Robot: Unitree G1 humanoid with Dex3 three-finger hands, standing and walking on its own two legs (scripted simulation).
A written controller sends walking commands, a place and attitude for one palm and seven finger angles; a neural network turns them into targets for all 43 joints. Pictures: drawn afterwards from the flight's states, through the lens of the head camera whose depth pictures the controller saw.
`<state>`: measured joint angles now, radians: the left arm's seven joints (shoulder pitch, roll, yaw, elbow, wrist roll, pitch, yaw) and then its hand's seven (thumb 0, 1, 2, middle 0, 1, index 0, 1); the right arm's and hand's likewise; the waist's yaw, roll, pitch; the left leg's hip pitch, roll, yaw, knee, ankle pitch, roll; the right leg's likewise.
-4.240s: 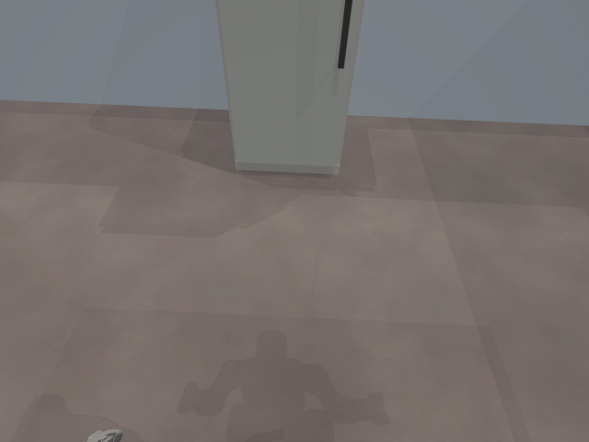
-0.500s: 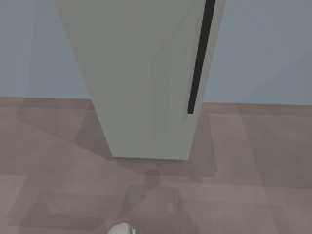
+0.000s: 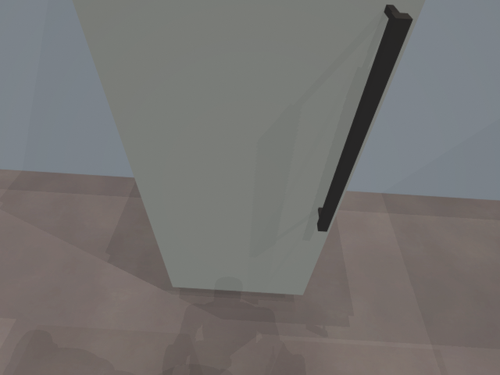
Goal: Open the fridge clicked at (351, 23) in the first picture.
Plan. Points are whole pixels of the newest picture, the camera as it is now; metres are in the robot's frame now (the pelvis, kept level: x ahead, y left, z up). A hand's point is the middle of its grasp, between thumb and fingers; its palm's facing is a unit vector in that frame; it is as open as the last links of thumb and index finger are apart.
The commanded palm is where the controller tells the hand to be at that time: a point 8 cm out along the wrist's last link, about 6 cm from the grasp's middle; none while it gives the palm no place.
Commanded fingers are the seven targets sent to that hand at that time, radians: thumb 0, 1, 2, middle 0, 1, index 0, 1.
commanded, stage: come to a stop and stand still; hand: right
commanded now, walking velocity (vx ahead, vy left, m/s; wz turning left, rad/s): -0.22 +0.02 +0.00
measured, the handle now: (347, 147) +0.51 -0.16 +0.10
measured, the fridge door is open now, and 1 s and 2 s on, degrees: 0 0 0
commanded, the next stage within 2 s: look again from close up in 1.38 s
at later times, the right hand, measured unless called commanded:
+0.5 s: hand out of the picture +0.02 -0.19 -0.18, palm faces +0.01 +0.98 -0.22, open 7.4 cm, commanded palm none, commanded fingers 0.00 -0.90 -0.90 0.20 0.30 0.20 0.30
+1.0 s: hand out of the picture +0.05 -0.22 -0.18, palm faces +0.02 +0.98 -0.20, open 7.4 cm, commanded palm none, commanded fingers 0.00 -0.90 -0.90 0.20 0.30 0.20 0.30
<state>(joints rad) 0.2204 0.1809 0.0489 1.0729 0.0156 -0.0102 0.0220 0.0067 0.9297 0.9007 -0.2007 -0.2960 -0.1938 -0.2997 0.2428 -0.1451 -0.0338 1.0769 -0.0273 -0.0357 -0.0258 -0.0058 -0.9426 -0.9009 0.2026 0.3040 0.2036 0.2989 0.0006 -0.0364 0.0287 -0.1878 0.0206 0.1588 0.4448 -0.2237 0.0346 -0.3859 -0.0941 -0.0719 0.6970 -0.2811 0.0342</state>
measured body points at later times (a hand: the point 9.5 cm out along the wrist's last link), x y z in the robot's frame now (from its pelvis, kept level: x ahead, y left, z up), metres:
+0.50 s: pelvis +0.01 +0.00 +0.00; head +0.02 +0.00 +0.45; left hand +0.06 +0.23 -0.16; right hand +0.02 -0.24 -0.16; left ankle +0.01 +0.10 -0.74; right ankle +0.08 -0.13 -0.74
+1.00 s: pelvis +0.02 -0.04 -0.01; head +0.01 -0.04 +0.44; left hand +0.01 +0.18 -0.16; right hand +0.05 -0.27 -0.16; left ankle +0.01 +0.10 -0.74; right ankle +0.08 -0.13 -0.74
